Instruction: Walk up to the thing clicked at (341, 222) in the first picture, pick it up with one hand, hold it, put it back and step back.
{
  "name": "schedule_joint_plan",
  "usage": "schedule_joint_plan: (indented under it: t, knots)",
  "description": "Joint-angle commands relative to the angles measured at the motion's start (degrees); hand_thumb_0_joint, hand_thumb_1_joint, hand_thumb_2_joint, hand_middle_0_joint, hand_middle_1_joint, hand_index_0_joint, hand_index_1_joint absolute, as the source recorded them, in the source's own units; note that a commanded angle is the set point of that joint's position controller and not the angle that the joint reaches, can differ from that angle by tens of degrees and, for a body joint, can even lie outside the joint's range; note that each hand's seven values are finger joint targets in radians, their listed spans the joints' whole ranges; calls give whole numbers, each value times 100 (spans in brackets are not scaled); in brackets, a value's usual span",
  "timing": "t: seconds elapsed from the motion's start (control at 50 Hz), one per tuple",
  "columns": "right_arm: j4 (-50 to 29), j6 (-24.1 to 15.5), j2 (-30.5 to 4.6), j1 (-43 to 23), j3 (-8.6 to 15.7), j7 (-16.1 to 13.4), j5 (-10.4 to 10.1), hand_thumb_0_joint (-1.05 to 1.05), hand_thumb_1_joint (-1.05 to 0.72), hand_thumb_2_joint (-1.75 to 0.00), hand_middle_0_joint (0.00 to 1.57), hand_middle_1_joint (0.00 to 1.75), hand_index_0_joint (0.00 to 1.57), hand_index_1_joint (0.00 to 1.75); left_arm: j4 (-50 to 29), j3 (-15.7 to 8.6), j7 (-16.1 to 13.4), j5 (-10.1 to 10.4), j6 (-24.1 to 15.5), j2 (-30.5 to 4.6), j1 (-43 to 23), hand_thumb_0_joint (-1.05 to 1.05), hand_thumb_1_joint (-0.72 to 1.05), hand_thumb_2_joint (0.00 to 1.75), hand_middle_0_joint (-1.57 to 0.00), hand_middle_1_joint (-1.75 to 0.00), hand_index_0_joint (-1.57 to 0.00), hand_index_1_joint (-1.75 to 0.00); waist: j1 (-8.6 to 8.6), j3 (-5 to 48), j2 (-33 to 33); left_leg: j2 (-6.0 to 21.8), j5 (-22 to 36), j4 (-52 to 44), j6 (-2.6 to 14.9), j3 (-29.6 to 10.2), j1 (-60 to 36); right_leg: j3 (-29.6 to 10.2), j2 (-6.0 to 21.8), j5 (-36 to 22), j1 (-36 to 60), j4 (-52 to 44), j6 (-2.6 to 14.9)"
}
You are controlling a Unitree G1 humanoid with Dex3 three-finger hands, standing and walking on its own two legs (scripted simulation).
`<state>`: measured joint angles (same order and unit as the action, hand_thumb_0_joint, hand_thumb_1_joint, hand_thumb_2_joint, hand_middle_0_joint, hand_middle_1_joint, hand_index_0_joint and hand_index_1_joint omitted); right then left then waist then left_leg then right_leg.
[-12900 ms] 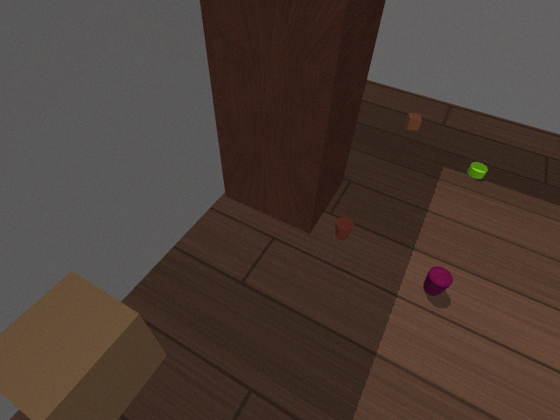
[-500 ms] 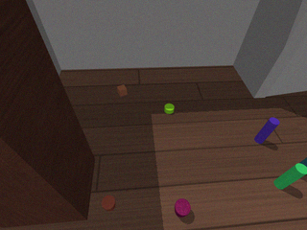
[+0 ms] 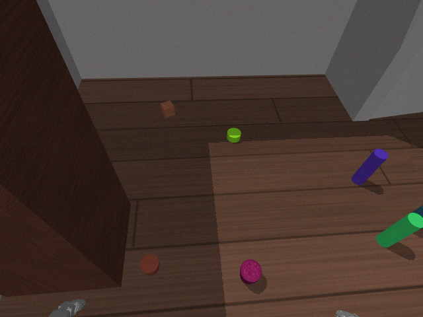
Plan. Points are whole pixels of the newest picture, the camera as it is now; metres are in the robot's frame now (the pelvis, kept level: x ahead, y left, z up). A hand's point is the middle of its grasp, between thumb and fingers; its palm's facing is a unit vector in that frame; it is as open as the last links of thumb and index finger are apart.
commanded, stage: rise first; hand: left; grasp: from above
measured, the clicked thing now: (151, 266) +0.40 +0.25 -0.73
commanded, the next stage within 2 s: none
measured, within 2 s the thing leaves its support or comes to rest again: neither
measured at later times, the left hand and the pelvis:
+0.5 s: hand out of the picture +0.14 +0.26 -0.21, palm faces -0.13 -0.90 -0.42, open 13.7 cm; pelvis +0.00 +0.00 -0.07, yaw -1 degrees
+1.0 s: hand out of the picture +0.15 +0.28 -0.30, palm faces -0.33 -0.76 -0.56, open 14.1 cm; pelvis -0.03 +0.00 -0.16, yaw -2 degrees
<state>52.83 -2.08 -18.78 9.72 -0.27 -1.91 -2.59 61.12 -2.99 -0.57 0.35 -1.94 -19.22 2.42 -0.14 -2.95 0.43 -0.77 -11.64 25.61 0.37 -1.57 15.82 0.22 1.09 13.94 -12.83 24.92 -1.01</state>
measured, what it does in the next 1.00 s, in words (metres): lowers itself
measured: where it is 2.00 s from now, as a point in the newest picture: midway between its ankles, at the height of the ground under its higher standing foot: outside the picture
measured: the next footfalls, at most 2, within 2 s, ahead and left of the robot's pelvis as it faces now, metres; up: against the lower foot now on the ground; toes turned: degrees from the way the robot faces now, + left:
none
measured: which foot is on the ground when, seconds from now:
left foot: down 0.00-1.00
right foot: down 0.00-1.00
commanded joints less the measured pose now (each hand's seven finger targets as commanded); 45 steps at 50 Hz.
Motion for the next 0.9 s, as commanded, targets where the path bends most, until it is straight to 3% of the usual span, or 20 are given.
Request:
schedule_joint_plan:
  t: [0.0,0.04,0.08,0.14,0.22,0.3,0.34,0.38,0.4,0.42,0.46,0.5,0.66,0.68,0.72,0.76,0.78,0.84,0.86,0.88]
  knots:
    - [-946,-214,-739,417,427,-88,106,0,-92,-91,20,30,20,30,-44,-858,85,-442,-83,-1548,-652,0,30,91,-8,-93,-12,-94,-30,1407,-65,-32,327,594,17,223,266,84,-124,-546,-722,496,231]
    - [-1355,-233,-683,388,472,-11,146,0,-91,-90,20,30,20,30,-361,-909,161,-624,73,-1393,-72,0,14,94,-5,-106,-9,-102,222,1711,-483,-83,407,796,-35,248,475,55,-137,-504,-651,749,278]
    - [-1583,-247,-610,346,483,-15,109,0,-90,-90,20,30,20,30,-679,-771,136,-671,325,-1105,29,0,-2,96,-3,-109,-7,-105,171,1667,-384,-65,504,750,-42,215,533,88,-200,-546,-717,746,268]
    - [-1966,-240,-584,148,471,18,83,0,-91,-90,20,30,20,30,-1035,-782,112,-810,726,-1111,47,0,-26,98,-5,-108,-6,-106,96,1470,-185,7,361,1004,-35,145,889,149,-251,-300,-1121,964,263]
    - [-2221,-334,-514,256,473,60,111,0,-89,-90,20,30,20,30,-1664,-878,47,-966,887,-1155,-152,0,-52,98,-6,-108,-7,-108,-25,1550,-178,77,-17,1605,-13,117,1440,160,-292,76,-1812,1569,246]
    - [-2441,-482,-463,392,526,38,135,0,-90,-90,20,30,20,30,-2439,-1079,33,-1061,845,-1301,122,0,-55,98,-7,-109,-7,-109,-45,2068,-340,101,44,2193,12,99,1738,123,-258,16,-2251,2189,240]
    - [-2560,-560,-416,368,528,7,144,0,-91,-90,20,30,20,30,-2915,-929,69,-1096,836,-1121,185,0,-55,100,-7,-108,-7,-109,-109,2119,-410,114,20,2368,8,106,1792,99,-250,48,-2513,2376,234]
    - [-2594,-600,-435,369,540,-34,154,0,-90,-90,20,30,20,30,-3018,-1075,65,-1127,923,-1229,552,0,-55,99,-7,-109,-7,-109,-117,2123,-418,138,-67,2503,11,62,1958,126,-262,138,-2687,2515,228]
    - [-2630,-630,-408,369,528,-30,155,0,-90,-90,20,30,20,30,-3254,-950,87,-1132,943,-1122,569,0,-54,99,-7,-108,-6,-109,-166,2176,-375,156,-39,2590,22,39,2008,133,-263,134,-2741,2591,229]
    - [-2626,-642,-435,414,552,-33,162,0,-90,-90,20,30,20,30,-3401,-1042,95,-1192,985,-1258,699,0,-53,100,-6,-108,-6,-108,-103,2358,-467,163,95,2681,22,48,1956,126,-257,44,-2762,2681,234]
    - [-2682,-662,-415,426,548,-63,180,0,-90,-90,20,30,20,30,-3683,-1018,113,-1221,1073,-1241,937,0,-54,98,-6,-109,-6,-109,-141,2495,-462,155,336,2891,46,50,2022,117,-250,-169,-2830,2788,219]
    - [-2732,-708,-387,373,520,-60,185,0,-90,-90,20,30,20,30,-3747,-923,117,-1242,1173,-1085,1119,0,-54,97,-6,-110,-7,-109,-168,2429,-393,151,386,3044,50,50,2205,125,-249,-229,-2924,2911,213]
    - [-2973,-835,-348,219,509,-14,205,0,-89,-90,20,30,20,30,-4386,-985,79,-1475,1280,-1176,1385,0,-53,95,-6,-109,-7,-108,-142,2585,-522,132,147,3566,58,7,2762,147,-260,20,-3533,3439,230]
    - [-2866,-822,-345,311,508,-5,213,0,-89,-90,20,30,20,30,-4169,-1052,66,-1486,1308,-1174,1680,0,-52,94,-6,-109,-7,-108,-103,2602,-503,137,239,3638,56,17,2812,168,-259,-46,-3560,3522,233]
    - [-2929,-850,-364,224,528,35,209,0,-88,-90,20,30,20,30,-4443,-993,72,-1537,1282,-1192,1633,0,-52,94,-6,-109,-7,-108,-98,2678,-585,142,246,3770,48,-32,2931,179,-270,32,-3809,3711,243]
    - [-2954,-871,-370,182,528,52,216,0,-88,-90,20,30,20,30,-4439,-1018,60,-1575,1258,-1161,1667,0,-53,95,-6,-109,-7,-108,-124,2582,-545,150,-155,3811,34,-94,3160,204,-287,355,-4032,3844,255]
    - [-3025,-902,-389,45,513,72,209,0,-88,-90,20,30,20,30,-4609,-994,44,-1614,1203,-1227,1337,0,-53,95,-6,-109,-7,-108,-157,2508,-615,164,-428,3808,19,-159,3297,201,-288,573,-4254,3956,267]
    - [-2951,-963,-435,14,526,74,216,0,-88,-90,20,30,20,30,-4388,-1001,43,-1853,990,-1363,856,0,-54,94,-6,-109,-7,-108,-205,2406,-669,166,-1117,4075,20,-220,3740,180,-280,1054,-4837,4300,272]
    - [-2903,-988,-457,31,541,96,209,0,-88,-90,20,30,20,30,-4198,-963,22,-1954,891,-1338,686,0,-53,94,-6,-109,-7,-108,-293,2459,-594,163,-1182,4221,23,-245,3896,185,-278,1094,-5023,4468,274]
    - [-2864,-1030,-455,-20,530,98,215,0,-87,-89,20,30,20,30,-4167,-999,21,-2062,763,-1454,442,0,-53,95,-5,-109,-6,-108,-240,2524,-590,147,-1293,4411,36,-218,4100,155,-275,1196,-5204,4597,276]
